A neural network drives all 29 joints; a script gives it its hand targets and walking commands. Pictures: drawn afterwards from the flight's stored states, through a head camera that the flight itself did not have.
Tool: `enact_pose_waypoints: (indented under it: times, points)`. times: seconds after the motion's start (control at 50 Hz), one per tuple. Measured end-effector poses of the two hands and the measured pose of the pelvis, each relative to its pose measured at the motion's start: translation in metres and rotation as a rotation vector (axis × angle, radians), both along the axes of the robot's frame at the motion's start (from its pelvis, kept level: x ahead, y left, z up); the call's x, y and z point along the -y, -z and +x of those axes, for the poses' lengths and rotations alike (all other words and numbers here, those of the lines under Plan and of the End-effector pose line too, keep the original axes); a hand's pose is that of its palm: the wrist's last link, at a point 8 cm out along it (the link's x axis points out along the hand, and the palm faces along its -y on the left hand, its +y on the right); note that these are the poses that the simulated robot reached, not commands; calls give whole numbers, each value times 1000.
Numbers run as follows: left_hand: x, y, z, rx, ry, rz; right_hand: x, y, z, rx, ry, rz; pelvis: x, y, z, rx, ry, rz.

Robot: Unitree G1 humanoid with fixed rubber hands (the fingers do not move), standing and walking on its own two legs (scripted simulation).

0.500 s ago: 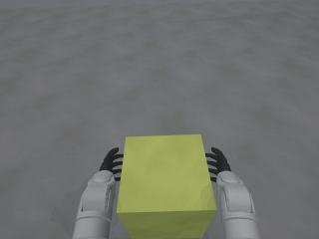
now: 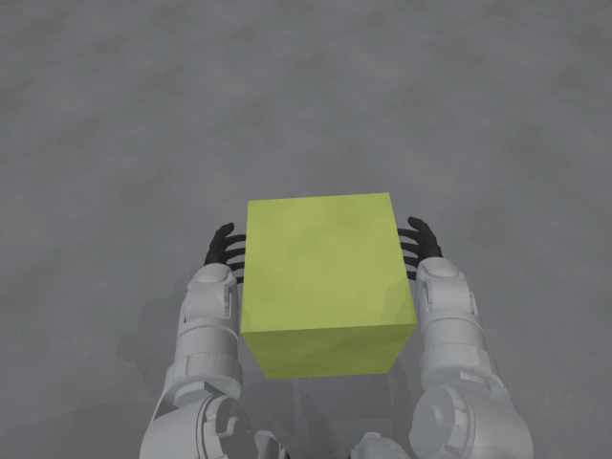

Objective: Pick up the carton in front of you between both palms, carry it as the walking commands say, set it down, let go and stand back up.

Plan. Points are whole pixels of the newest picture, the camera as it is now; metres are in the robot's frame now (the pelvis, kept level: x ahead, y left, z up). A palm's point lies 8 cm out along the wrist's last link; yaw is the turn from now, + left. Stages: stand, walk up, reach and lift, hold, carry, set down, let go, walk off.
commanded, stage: set down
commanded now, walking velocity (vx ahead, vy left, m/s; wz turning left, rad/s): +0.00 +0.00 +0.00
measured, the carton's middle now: (323, 293) +0.37 +0.00 -0.08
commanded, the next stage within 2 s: none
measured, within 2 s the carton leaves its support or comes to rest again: neither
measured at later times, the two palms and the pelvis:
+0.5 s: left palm (242, 307) +0.40 +0.15 -0.20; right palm (391, 294) +0.44 -0.14 -0.21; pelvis +0.00 -0.01 -0.13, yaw +0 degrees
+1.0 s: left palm (251, 322) +0.43 +0.16 -0.35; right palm (375, 304) +0.48 -0.13 -0.35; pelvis -0.04 -0.02 -0.26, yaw +1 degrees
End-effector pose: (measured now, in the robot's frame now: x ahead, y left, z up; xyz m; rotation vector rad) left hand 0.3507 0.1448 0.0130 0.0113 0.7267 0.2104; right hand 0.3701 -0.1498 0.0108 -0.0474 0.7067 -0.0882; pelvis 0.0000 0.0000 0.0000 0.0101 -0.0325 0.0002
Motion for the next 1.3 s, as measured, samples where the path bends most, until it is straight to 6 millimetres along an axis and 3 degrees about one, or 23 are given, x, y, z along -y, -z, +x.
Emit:
enact_pose_waypoints:
  times: [0.12, 0.22, 0.3, 0.66, 1.0, 1.3]
  points:
    - [-5, 68, 10, -7, -10, 12, -5, 69, 15, -6, -37, -24, 3, 22, -8, -198, 0, 2]
    - [-6, 135, 15, 4, -30, 10, -6, 137, 25, 3, -49, -13, 7, 52, -12, -376, -9, 1]
    - [-6, 172, 23, 31, -58, -10, -6, 175, 37, 26, -50, 8, 9, 79, -10, -505, -12, -2]
    - [-10, 252, 57, 35, -92, -18, -11, 256, 79, 26, -59, 41, 16, 168, -7, -750, -9, 12]
    - [-14, 361, 75, 28, -129, -16, -17, 363, 110, 19, -110, 24, 20, 258, -35, -799, -6, 27]
    - [-22, 456, 85, -8, -153, -10, -27, 458, 131, -14, -165, -2, 21, 321, -50, -781, -14, 35]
